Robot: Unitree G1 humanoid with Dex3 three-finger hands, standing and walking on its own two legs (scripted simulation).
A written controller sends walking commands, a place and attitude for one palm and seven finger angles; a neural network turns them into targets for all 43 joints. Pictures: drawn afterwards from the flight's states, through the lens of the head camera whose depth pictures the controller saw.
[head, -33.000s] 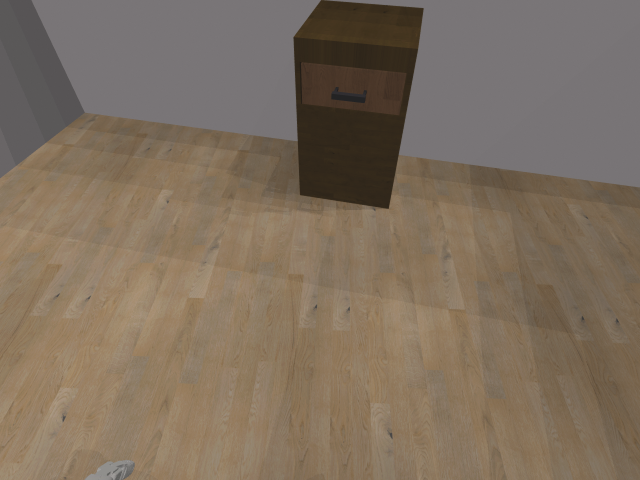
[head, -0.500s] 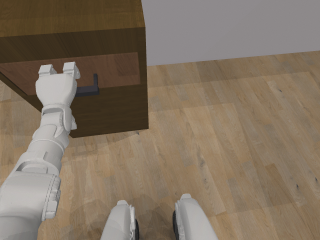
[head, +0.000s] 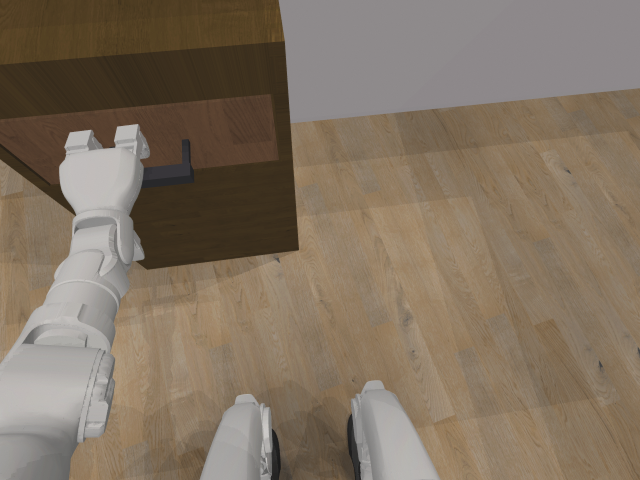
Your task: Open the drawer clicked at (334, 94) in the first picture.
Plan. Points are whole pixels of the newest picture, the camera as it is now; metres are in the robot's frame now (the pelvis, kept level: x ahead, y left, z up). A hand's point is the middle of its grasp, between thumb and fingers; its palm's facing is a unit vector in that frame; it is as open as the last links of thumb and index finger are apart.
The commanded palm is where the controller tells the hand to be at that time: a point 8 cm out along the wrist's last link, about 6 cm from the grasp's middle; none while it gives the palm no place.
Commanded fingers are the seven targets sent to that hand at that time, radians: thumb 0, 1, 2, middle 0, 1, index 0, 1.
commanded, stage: re-aim the fingers above the handle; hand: left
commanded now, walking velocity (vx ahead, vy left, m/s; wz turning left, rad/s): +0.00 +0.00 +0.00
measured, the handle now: (150, 164) +0.56 +0.23 -0.09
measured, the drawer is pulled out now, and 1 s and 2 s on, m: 0.00 0.00 0.00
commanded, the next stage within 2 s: lower the fingers behind the handle in 0.06 s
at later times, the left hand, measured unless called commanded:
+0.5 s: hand (144, 206) +0.48 +0.22 -0.07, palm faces -0.08 +0.00 -1.00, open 13.9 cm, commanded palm +0.47 +0.21 +0.00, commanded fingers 0.00 -0.50 0.30 -0.30 -1.20 -0.30 -1.20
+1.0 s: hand (147, 201) +0.49 +0.22 -0.08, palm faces -0.03 +0.01 -1.00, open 14.0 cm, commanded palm +0.47 +0.21 -0.04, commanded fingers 0.00 -0.50 0.30 -0.30 -1.20 -0.30 -1.20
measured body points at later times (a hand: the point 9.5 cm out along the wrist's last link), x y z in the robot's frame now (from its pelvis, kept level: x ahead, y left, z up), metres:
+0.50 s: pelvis +0.00 +0.00 -0.01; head +0.18 +0.00 +0.41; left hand +0.48 +0.22 -0.01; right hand +0.02 -0.27 -0.14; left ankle +0.01 +0.12 -0.62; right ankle +0.03 -0.12 -0.62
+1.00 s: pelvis -0.01 +0.00 -0.03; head +0.17 +0.00 +0.38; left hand +0.49 +0.22 -0.02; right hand +0.01 -0.27 -0.17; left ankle +0.01 +0.12 -0.62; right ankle +0.03 -0.12 -0.62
